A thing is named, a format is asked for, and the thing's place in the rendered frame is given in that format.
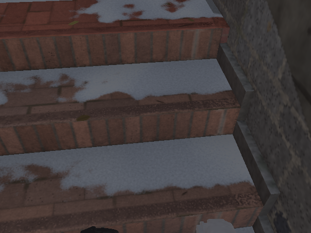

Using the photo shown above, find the right robot thigh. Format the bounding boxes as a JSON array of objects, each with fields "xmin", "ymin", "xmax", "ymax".
[{"xmin": 195, "ymin": 218, "xmax": 236, "ymax": 233}]

